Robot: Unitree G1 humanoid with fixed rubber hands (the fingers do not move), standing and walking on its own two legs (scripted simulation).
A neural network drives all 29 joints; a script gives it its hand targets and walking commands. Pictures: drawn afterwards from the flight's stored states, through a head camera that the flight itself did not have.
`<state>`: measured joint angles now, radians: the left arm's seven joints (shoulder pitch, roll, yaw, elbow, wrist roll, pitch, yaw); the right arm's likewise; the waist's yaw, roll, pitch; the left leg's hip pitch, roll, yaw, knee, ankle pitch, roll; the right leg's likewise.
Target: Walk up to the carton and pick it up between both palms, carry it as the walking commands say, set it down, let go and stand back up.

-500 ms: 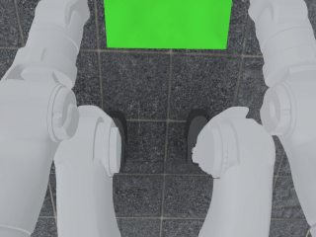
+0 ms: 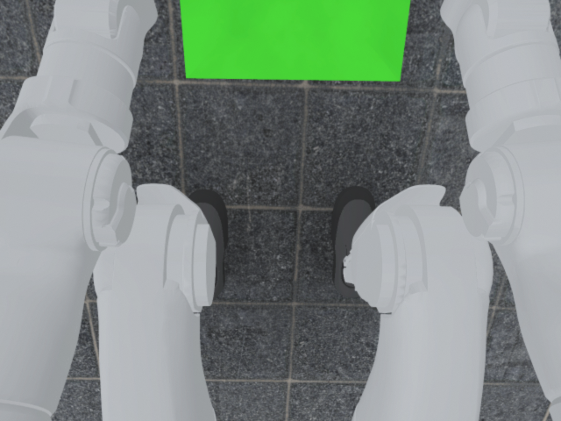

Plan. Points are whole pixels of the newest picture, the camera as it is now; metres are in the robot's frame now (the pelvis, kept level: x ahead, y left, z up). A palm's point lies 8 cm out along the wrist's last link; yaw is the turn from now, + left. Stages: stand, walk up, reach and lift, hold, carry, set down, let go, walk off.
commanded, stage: reach and lift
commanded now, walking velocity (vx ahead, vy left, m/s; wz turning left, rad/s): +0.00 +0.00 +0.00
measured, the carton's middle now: out of the picture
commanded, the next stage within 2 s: none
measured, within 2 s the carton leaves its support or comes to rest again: leaves its support in 0.10 s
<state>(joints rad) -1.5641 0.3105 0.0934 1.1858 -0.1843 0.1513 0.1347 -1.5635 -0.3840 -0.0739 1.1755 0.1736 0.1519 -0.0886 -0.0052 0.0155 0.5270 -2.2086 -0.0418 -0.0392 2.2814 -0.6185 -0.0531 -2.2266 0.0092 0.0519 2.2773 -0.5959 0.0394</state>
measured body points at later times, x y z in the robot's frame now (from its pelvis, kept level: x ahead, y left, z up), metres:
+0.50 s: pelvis -0.01 +0.00 +0.03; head +0.36 -0.01 +0.26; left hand +0.56 +0.14 -0.15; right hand +0.56 -0.17 -0.14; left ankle +0.11 +0.13 -0.32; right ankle +0.11 -0.13 -0.32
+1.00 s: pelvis -0.02 +0.00 +0.07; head +0.35 -0.01 +0.31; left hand +0.54 +0.14 -0.09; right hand +0.55 -0.17 -0.08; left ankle +0.11 +0.13 -0.32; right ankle +0.11 -0.13 -0.32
